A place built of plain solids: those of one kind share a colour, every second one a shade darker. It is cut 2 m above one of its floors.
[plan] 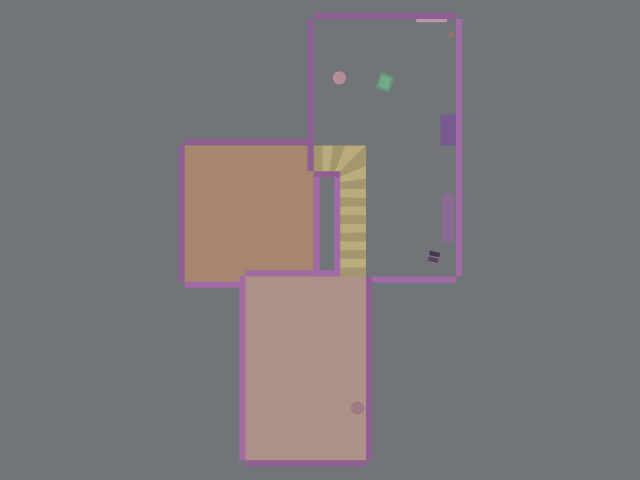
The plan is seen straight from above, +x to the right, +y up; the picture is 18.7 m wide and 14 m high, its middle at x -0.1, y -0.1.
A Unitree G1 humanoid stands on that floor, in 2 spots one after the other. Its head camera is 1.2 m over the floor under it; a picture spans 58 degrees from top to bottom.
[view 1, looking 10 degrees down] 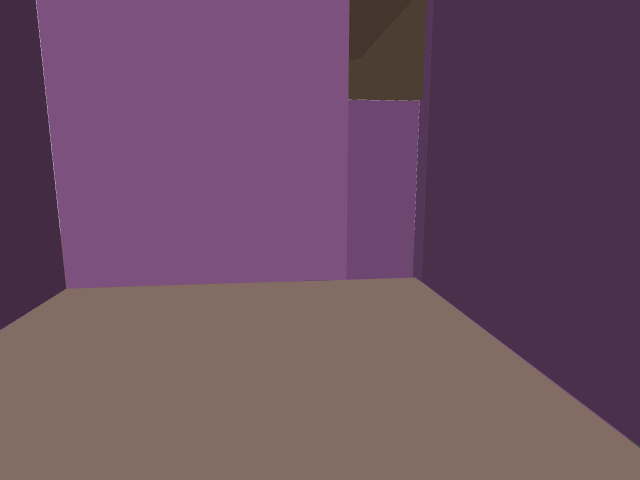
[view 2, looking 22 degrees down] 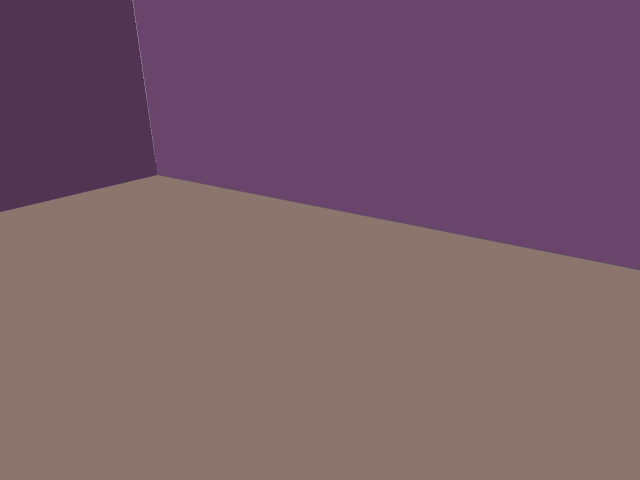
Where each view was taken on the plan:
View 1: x -0.32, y -5.50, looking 83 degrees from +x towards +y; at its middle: wall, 4.44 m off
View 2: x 0.89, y -2.19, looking -147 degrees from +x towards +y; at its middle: floor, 3.20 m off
